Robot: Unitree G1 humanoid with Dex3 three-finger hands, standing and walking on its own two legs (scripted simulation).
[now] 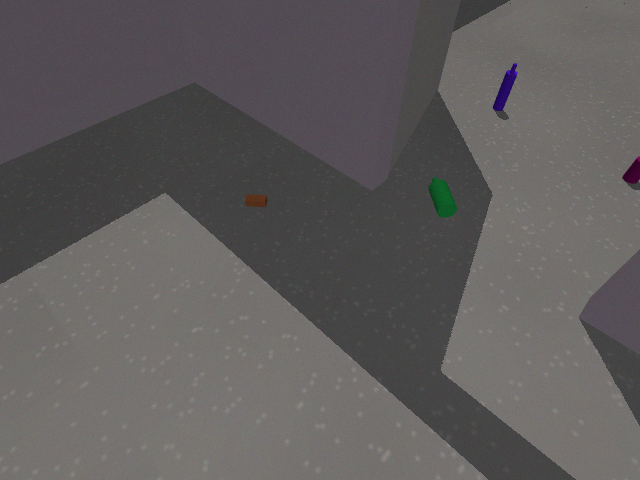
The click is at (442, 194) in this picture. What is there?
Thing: lying bottle
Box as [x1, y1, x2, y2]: [428, 177, 456, 217]
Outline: 435,177 432,179 432,182 428,188 438,215 442,217 449,216 455,212 456,206 446,182 444,180 438,180
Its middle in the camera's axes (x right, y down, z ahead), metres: +0.55 -0.20 +1.75
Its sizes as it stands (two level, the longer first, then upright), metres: 0.207 0.086 0.086
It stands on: the floor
